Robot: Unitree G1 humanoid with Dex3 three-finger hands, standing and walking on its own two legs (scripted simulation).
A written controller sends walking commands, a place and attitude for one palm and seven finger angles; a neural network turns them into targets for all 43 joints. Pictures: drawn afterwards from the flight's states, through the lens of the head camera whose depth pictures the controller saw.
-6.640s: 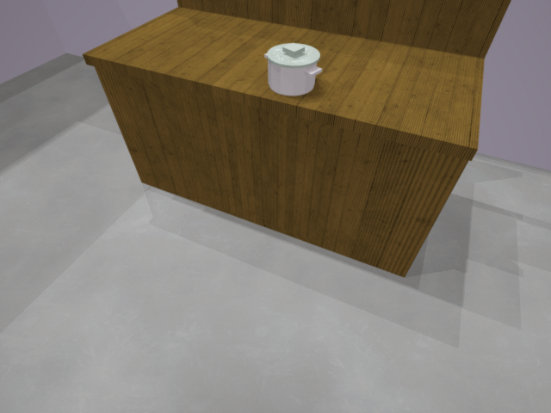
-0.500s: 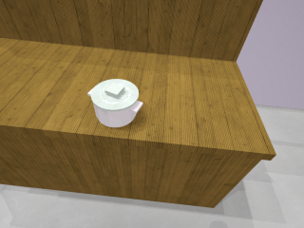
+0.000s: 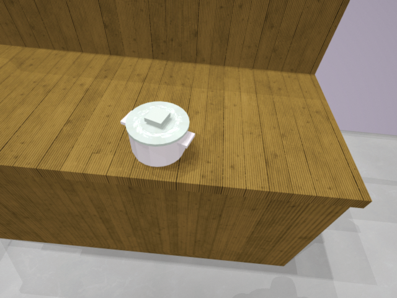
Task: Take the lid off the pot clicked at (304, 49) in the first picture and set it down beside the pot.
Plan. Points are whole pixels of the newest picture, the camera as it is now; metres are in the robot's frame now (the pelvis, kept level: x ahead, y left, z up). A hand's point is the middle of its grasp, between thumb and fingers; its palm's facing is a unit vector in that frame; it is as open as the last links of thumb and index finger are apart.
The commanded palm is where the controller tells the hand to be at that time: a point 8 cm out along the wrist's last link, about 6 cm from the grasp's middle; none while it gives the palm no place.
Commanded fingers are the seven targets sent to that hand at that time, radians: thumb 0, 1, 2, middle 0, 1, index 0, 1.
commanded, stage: look again from close up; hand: left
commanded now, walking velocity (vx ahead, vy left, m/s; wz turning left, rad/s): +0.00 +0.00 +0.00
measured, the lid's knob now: (157, 116) +0.52 +0.15 +0.05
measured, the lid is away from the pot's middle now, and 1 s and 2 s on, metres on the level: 0.00 0.00 0.00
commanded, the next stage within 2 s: lift the closed hand beside the body in 0.28 s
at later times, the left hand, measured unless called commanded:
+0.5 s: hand out of the picture +0.08 +0.18 -0.13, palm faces +0.13 -0.95 -0.29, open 7.1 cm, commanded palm +0.09 +0.22 -0.06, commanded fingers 0.00 0.90 0.90 -0.51 -0.64 -0.51 -0.64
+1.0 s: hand out of the picture +0.11 +0.16 -0.04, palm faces +0.29 -0.90 -0.33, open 3.1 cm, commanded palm +0.07 +0.20 -0.01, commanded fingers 0.00 0.90 0.90 -1.30 -1.50 -1.30 -1.50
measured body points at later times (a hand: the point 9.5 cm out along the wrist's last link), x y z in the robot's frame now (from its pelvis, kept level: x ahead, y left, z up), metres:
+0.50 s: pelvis +0.00 -0.01 +0.00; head +0.00 -0.01 +0.45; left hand +0.07 +0.23 -0.10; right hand +0.05 -0.24 -0.14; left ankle +0.00 +0.05 -0.74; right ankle -0.02 -0.16 -0.74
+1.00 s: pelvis -0.01 -0.07 +0.00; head -0.01 -0.08 +0.45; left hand +0.09 +0.21 -0.02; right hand +0.20 -0.28 -0.07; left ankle +0.00 +0.05 -0.74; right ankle -0.02 -0.16 -0.74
